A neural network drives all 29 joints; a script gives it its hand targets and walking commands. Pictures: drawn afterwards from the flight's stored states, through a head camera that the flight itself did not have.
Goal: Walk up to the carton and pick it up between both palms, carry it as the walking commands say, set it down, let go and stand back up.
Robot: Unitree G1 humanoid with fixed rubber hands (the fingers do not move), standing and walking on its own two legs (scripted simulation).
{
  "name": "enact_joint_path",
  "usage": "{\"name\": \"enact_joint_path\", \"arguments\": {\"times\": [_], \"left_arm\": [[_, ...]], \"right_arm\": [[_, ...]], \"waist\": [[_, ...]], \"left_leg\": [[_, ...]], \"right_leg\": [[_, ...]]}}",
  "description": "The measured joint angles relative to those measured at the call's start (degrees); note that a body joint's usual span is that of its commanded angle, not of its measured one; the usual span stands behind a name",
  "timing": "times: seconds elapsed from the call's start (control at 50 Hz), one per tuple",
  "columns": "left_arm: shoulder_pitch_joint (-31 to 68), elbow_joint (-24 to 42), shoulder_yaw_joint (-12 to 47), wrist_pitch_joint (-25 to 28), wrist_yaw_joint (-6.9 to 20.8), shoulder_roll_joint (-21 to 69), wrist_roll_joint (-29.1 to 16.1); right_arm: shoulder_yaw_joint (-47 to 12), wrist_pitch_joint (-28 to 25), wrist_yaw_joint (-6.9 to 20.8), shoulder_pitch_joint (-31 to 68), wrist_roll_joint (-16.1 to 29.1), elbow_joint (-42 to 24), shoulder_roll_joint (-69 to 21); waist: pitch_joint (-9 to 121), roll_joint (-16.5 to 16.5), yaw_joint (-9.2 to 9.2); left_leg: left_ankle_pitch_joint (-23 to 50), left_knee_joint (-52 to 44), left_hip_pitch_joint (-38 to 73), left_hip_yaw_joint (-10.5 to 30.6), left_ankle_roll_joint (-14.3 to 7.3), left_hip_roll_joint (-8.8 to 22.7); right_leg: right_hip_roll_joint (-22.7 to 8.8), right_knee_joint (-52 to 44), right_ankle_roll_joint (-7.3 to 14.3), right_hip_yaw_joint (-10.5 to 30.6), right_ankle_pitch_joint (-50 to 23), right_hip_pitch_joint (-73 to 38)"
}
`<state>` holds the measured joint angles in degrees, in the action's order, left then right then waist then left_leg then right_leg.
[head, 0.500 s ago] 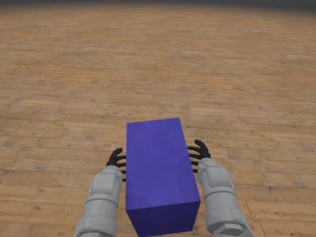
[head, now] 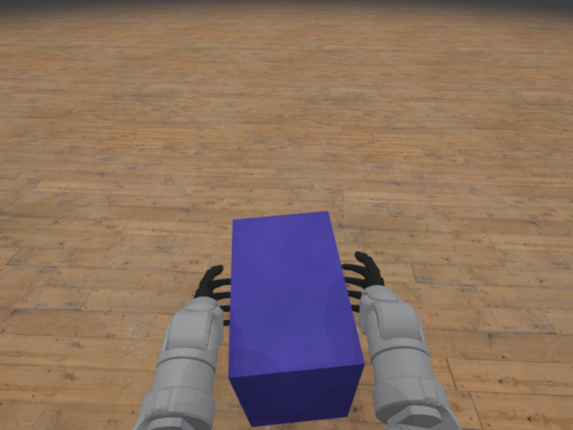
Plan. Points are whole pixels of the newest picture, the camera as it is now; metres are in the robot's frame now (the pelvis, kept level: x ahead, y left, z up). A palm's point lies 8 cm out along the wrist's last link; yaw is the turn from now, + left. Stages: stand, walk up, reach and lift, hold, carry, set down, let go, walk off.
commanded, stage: hold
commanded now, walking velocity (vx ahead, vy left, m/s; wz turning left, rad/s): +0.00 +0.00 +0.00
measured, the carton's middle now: (290, 318) +0.33 -0.01 -0.01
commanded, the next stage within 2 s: carry in 0.58 s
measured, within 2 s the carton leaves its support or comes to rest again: neither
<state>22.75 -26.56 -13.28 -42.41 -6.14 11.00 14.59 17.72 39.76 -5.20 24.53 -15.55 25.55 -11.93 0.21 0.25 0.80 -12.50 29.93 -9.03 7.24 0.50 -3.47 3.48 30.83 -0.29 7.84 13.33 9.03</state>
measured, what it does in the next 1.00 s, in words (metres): lifts its left foot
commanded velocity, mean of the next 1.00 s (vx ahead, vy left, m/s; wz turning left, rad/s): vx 0.09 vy -0.08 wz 0.28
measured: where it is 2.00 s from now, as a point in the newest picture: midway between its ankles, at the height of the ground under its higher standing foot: outside the picture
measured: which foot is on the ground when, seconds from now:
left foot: down 0.00-0.86, up 0.88-1.00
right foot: down 0.00-1.00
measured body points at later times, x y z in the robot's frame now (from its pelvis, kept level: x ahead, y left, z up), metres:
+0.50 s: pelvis +0.01 +0.00 +0.00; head -0.07 +0.00 +0.45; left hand +0.30 +0.13 +0.04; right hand +0.32 -0.13 +0.06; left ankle +0.05 +0.12 -0.73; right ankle +0.05 -0.12 -0.73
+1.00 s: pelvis -0.02 -0.08 +0.00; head -0.03 -0.09 +0.45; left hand +0.25 +0.09 +0.07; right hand +0.30 -0.16 +0.07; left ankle -0.02 +0.03 -0.69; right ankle +0.02 -0.16 -0.73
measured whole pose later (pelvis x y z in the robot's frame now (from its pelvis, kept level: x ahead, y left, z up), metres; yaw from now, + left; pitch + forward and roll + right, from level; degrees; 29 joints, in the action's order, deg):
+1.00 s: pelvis -0.02 -0.08 +0.00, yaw +11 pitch +2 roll -1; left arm 14.9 6.2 -0.6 -66.3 -11.3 8.7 5.4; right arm 7.8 63.4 -10.2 16.5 -3.5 -7.7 -9.1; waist 3.3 2.7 1.6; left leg -25.9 54.0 -29.8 -2.2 0.9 1.7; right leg -0.1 30.2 2.6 -8.3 14.1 18.0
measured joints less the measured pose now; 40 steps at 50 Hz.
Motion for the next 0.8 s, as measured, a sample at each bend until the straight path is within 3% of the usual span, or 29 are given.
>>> {"name": "enact_joint_path", "arguments": {"times": [0.34,0.6,0.64,0.72,0.8], "left_arm": [[-4.33,3.21,3.19,-1.57,0.76,-1.41,-0.91],[-5.44,4.07,5.29,-4.06,0.15,-1.74,-1.02],[-4.83,5.11,5.26,-4.99,0.16,-1.69,-1.13],[-2.87,9.46,6.00,-7.63,-0.42,-3.24,-4.11],[-1.14,16.19,7.99,-11.66,-1.67,-4.52,-7.59]], "right_arm": [[-5.04,2.35,-1.24,-1.94,1.60,-1.24,0.84],[-5.25,3.20,-0.16,-2.81,1.23,-0.80,1.22],[-5.32,4.16,-0.34,-2.71,1.58,-2.38,1.17],[-6.65,6.36,-1.77,-2.08,3.27,-7.62,0.92],[-7.41,10.83,-3.25,-1.90,5.37,-16.61,0.85]], "waist": [[0.60,-0.15,0.12],[1.67,0.16,0.32],[3.31,0.15,-0.25],[4.09,0.86,-0.83],[3.87,2.40,-0.74]], "left_leg": [[-0.28,-0.54,1.13,1.76,0.66,0.44],[-0.24,-0.18,0.90,0.47,-0.18,0.05],[-0.65,1.57,-2.55,0.01,-0.15,0.08],[-0.88,4.33,-8.52,0.77,1.12,1.53],[0.55,4.84,-14.07,4.36,3.41,3.14]], "right_leg": [[0.24,-1.55,0.86,-1.89,0.11,-1.96],[-0.27,-1.24,-0.01,-0.92,0.01,-1.54],[-0.59,1.18,0.05,-1.48,1.26,2.34],[-1.00,8.04,-0.09,-4.74,10.70,9.10],[-0.84,7.46,-0.20,-6.39,10.07,11.63]]}}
